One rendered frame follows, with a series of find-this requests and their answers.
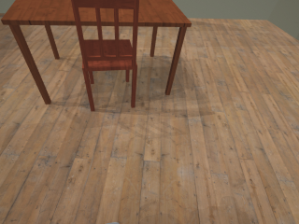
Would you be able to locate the chair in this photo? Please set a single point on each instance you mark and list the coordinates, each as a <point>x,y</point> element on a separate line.
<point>107,54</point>

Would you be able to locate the table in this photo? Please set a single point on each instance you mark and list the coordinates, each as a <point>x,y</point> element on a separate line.
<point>151,13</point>

